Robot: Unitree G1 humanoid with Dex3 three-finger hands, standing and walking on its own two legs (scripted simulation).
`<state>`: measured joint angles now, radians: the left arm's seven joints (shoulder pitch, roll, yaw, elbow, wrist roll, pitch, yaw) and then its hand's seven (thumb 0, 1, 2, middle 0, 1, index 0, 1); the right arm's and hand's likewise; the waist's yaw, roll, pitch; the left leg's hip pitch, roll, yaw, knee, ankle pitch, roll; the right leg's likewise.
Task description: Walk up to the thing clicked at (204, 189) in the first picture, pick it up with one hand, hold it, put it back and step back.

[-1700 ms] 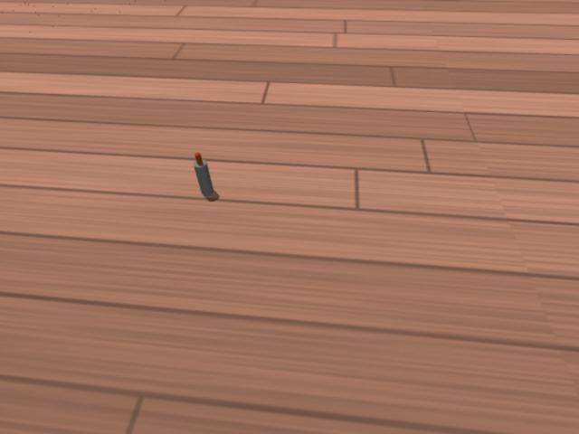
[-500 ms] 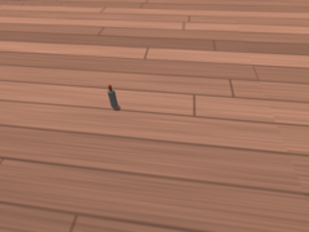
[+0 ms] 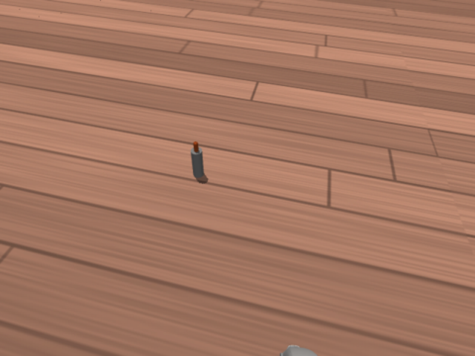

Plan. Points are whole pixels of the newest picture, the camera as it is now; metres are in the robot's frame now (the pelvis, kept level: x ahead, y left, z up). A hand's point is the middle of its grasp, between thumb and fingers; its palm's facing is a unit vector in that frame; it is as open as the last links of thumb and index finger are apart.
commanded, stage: walk up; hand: left
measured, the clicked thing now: (197, 158) +1.21 +0.21 -0.65
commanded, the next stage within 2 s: none
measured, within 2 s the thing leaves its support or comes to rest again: neither
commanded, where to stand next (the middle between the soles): +0.89 -0.02 m, yaw +3 degrees
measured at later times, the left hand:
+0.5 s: hand (127, 301) +0.27 +0.24 -0.14, palm faces +0.05 -0.93 -0.35, open 7.3 cm
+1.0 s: hand (150, 197) +0.53 +0.24 -0.14, palm faces -0.05 -0.92 -0.39, open 7.3 cm
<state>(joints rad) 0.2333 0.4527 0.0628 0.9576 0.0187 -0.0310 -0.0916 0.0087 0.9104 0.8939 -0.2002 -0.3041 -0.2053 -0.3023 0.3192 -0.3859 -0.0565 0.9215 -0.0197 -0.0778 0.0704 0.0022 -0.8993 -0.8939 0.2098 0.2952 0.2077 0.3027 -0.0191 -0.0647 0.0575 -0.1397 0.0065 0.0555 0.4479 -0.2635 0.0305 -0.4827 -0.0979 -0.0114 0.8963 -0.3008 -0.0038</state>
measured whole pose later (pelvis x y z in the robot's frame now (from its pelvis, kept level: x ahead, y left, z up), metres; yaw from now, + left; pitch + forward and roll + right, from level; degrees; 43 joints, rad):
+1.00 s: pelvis +0.47 -0.05 -0.01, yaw +1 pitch -2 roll +2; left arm 0.28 0.45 0.07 0.89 0.02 -0.05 -0.09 0.01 0.91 0.89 -0.20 -0.30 -0.21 -0.30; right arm 0.37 -0.44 -0.05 0.85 -0.02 -0.07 0.06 0.00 -0.90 -0.89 0.21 0.30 0.21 0.30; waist -0.03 -0.01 0.05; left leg -0.12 0.07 0.12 0.57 -0.40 -0.01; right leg -0.41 -0.09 -0.04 0.61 -0.20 -0.02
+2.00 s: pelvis +0.77 -0.06 -0.02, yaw +3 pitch -3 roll +0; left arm 0.25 0.39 0.03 0.87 0.01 -0.08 -0.02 0.01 0.91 0.89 -0.20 -0.30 -0.21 -0.30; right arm 0.28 -0.43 -0.03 0.88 -0.01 0.00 0.03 0.01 -0.90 -0.89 0.21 0.29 0.20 0.30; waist 0.01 0.07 0.11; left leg -0.41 0.03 0.00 0.98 -0.48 0.03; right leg -0.34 -0.04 -0.05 0.62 -0.23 -0.02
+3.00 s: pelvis +0.82 -0.03 +0.01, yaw +3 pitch -3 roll +0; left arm 0.06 0.35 0.00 1.18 0.01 -0.02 -0.01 0.01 0.91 0.89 -0.20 -0.30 -0.21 -0.30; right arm 0.06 -0.36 -0.01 1.17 -0.01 0.00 0.02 0.00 -0.90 -0.89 0.21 0.29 0.21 0.30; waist 0.00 0.01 0.06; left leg -0.14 0.03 0.03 0.34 -0.16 -0.02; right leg -0.13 -0.05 -0.02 0.33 -0.15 0.04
